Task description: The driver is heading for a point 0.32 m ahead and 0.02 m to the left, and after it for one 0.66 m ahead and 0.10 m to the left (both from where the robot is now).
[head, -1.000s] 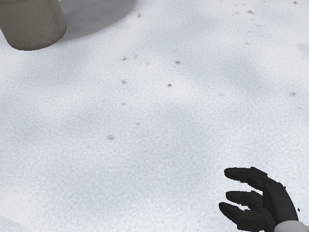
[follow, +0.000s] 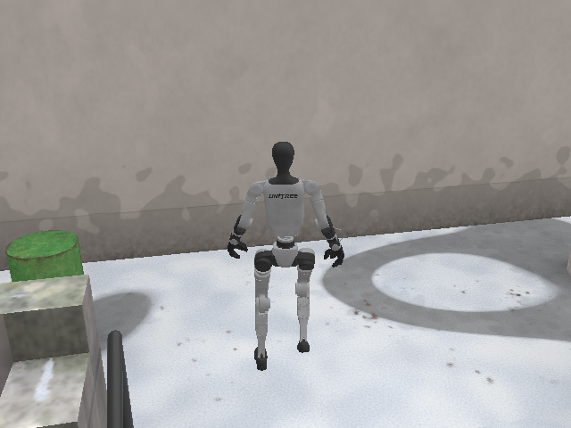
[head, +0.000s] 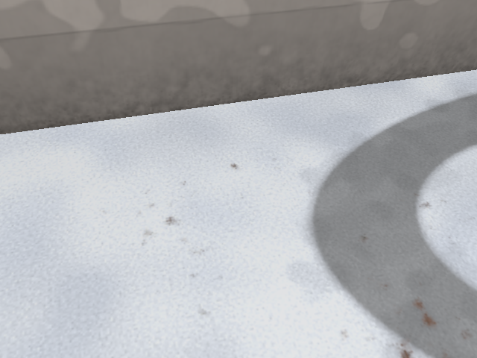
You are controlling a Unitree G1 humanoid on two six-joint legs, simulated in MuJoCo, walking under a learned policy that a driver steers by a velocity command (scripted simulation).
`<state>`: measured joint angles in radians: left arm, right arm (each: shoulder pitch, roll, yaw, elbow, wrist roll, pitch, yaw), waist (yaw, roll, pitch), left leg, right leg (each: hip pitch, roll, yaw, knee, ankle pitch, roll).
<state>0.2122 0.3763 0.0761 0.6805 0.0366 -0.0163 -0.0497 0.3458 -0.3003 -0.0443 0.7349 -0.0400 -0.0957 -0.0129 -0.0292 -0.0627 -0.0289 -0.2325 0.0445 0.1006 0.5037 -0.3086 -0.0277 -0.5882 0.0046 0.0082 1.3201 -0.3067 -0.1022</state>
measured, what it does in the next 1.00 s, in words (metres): walks ahead, turning left: right foot, then left foot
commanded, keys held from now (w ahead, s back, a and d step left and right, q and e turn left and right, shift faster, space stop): w+shift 0.08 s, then shift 0.14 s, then q+shift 0.48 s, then shift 0.30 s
